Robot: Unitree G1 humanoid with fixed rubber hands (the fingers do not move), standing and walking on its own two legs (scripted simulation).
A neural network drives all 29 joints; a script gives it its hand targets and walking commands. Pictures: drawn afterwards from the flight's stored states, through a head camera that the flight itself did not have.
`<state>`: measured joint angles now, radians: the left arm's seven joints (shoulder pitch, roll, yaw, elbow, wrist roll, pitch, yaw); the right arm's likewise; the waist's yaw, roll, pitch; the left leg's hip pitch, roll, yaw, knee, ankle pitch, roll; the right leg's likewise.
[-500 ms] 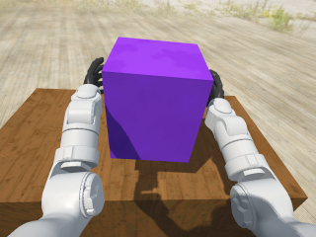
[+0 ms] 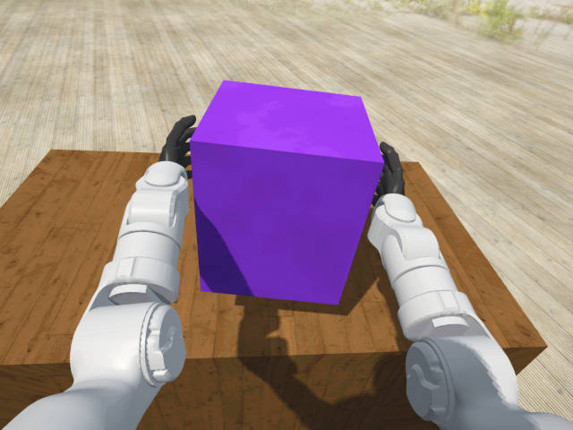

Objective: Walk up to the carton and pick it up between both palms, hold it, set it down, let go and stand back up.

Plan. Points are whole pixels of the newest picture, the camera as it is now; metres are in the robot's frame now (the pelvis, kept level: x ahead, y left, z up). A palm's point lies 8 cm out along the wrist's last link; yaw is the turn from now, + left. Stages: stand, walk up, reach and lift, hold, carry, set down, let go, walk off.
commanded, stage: set down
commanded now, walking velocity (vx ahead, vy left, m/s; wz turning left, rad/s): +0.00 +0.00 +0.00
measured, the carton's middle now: (281, 193) +0.42 -0.04 +0.16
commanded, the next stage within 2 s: none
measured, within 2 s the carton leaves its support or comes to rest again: rests again in 1.82 s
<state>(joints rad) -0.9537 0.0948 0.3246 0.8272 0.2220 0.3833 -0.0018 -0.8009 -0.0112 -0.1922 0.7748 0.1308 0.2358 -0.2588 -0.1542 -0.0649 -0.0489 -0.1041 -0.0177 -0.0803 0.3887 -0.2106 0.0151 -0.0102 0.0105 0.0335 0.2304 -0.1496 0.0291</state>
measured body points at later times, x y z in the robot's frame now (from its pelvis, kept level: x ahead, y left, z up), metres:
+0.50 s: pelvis +0.01 +0.01 +0.00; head -0.01 +0.05 +0.45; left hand +0.47 +0.10 +0.18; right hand +0.39 -0.19 +0.16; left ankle +0.00 +0.10 -0.75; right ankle -0.01 -0.14 -0.75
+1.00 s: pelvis +0.02 +0.01 +0.00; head +0.02 +0.06 +0.45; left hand +0.49 +0.10 +0.14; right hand +0.39 -0.19 +0.13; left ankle +0.00 +0.10 -0.75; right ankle -0.01 -0.14 -0.75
